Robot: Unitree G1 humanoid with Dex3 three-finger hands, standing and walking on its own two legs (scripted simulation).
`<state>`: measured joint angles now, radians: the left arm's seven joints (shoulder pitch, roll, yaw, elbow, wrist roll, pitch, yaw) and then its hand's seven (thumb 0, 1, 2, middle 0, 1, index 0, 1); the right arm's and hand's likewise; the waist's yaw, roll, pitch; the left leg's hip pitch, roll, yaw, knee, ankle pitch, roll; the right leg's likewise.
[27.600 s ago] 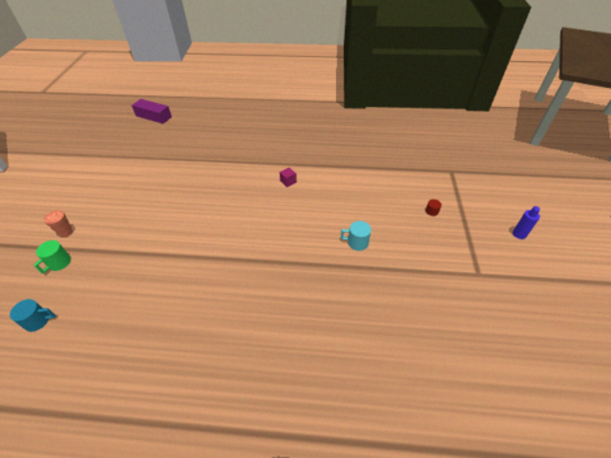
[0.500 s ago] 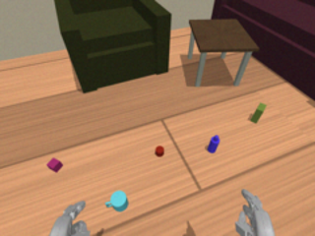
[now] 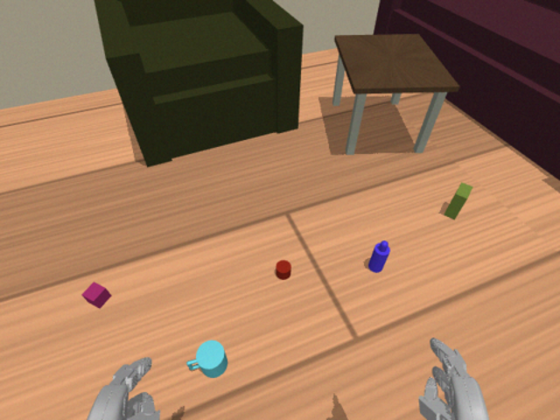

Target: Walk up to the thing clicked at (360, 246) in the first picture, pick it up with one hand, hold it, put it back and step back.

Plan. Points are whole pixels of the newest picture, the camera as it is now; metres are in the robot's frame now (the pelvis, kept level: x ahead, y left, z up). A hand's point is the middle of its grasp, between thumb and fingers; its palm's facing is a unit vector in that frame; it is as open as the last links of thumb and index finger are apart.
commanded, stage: home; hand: left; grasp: from above
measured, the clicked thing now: (207, 360) +0.43 +0.24 -0.67
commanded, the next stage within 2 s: stand in 0.40 s
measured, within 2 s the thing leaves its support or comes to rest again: neither
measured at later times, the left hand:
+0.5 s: hand (155, 418) +0.16 +0.18 -0.05, palm faces +0.04 -0.98 -0.21, open 7.4 cm
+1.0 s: hand out of the picture +0.05 +0.24 -0.11, palm faces +0.04 -0.94 -0.33, open 7.3 cm
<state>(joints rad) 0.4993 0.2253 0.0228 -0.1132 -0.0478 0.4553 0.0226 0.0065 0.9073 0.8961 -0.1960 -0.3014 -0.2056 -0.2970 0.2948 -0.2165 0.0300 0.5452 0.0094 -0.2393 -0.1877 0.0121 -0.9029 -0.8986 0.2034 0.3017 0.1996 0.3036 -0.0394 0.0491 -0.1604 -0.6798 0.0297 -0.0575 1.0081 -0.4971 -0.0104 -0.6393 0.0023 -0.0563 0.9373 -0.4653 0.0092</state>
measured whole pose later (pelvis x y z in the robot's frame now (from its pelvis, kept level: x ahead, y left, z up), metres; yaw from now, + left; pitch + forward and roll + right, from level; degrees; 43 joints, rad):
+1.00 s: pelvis +0.00 +0.01 +0.05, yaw +1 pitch -2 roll +0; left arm 0.23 0.28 0.04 0.95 0.04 0.02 0.03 0.00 0.91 0.90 -0.20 -0.30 -0.21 -0.30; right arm 0.19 -0.28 -0.04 0.99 -0.04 -0.01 -0.02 0.01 -0.91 -0.90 0.20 0.30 0.20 0.30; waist 0.02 0.01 0.05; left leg -0.24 -0.01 -0.02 0.57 -0.30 0.01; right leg -0.22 -0.04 -0.03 0.55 -0.29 0.03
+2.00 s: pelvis +0.00 -0.01 +0.07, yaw +1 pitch -3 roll +0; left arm 0.11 0.30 0.03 1.17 0.02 0.00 0.02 0.00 0.91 0.90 -0.20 -0.30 -0.21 -0.30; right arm 0.13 -0.32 -0.01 1.15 -0.02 -0.01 -0.02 0.00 -0.91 -0.90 0.20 0.30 0.20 0.30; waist 0.01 0.02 0.06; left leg -0.10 0.01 -0.04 0.34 -0.18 -0.02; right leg -0.09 -0.01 -0.05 0.32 -0.18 0.00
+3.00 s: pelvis +0.01 -0.01 +0.07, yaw +1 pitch -2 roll +0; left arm 0.10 0.33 0.02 1.15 0.02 -0.01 0.01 0.00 0.91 0.90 -0.20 -0.30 -0.21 -0.30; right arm 0.11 -0.34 0.00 1.14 -0.01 -0.01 -0.01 0.00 -0.91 -0.90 0.20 0.30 0.20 0.30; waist 0.00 0.01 0.05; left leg -0.09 0.02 -0.03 0.31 -0.19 -0.02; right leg -0.08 -0.01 -0.04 0.30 -0.19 0.00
